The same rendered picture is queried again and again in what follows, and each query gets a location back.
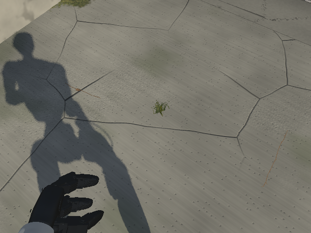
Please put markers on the left robot forearm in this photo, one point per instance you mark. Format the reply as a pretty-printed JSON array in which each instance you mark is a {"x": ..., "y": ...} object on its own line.
[{"x": 36, "y": 227}]

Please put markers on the left robot hand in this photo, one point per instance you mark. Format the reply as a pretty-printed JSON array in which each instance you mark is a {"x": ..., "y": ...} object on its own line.
[{"x": 52, "y": 207}]

